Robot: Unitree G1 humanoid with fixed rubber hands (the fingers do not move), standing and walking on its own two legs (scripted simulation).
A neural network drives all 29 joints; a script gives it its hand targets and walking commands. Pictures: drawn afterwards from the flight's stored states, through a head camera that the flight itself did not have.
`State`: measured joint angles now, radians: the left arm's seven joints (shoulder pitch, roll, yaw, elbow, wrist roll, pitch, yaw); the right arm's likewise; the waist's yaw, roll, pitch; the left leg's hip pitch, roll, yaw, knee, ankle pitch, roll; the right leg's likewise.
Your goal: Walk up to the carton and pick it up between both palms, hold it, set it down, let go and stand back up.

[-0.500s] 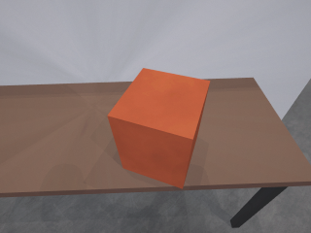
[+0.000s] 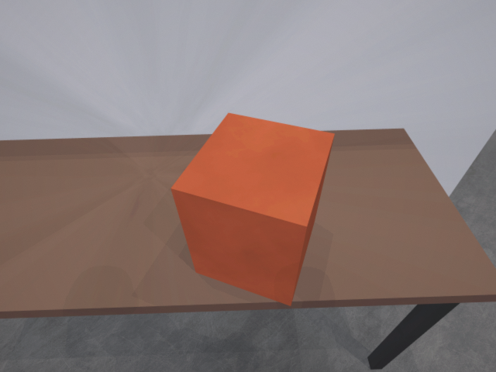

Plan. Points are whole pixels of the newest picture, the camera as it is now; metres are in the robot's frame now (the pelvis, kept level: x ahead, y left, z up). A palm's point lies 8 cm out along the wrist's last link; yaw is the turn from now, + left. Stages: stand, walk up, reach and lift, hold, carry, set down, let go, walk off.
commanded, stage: walk up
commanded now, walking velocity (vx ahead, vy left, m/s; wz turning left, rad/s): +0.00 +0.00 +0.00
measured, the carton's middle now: (259, 208) +0.42 +0.00 +0.04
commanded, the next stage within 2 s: stand in 0.42 s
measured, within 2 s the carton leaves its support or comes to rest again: neither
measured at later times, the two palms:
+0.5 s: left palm out of the picture +0.06 +0.29 -0.12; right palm out of the picture +0.05 -0.30 -0.12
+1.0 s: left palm out of the picture +0.17 +0.26 -0.10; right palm out of the picture +0.15 -0.30 -0.10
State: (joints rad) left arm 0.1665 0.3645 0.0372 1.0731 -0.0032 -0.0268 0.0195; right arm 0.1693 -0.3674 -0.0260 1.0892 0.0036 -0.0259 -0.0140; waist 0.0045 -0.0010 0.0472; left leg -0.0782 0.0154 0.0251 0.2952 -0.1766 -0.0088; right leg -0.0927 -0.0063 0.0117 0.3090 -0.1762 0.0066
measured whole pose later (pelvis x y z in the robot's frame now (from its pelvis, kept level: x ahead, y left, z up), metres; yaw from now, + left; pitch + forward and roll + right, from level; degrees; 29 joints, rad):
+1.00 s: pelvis -0.04 -0.01 -0.02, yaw +1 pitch -4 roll +0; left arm -0.06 0.33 0.07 0.49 0.06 0.53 0.00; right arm -0.05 -0.31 -0.11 0.85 -0.01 -0.02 0.05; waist -0.01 -0.04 0.18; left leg -0.26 0.06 0.03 0.64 -0.30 -0.04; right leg -0.26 0.01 -0.02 0.63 -0.30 -0.01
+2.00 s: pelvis +0.01 +0.03 +0.00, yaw -2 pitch -6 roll -1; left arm 0.31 0.34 0.04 0.18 -0.12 0.17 -0.09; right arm 0.43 -0.08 -0.05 0.21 0.06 -0.06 -0.12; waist 0.04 -0.01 0.11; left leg -0.01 0.03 0.10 0.34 -0.23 0.01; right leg 0.01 -0.02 0.04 0.25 -0.16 0.04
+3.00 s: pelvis +0.01 +0.03 -0.01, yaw +0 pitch -6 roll -2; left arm 0.34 0.48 -0.02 -0.13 -0.34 0.09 -0.14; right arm 0.46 0.00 0.07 -0.23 0.15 0.08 -0.33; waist 0.07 -0.02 0.10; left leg -0.06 0.03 0.07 0.44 -0.28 0.02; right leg -0.02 -0.02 0.02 0.33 -0.21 0.03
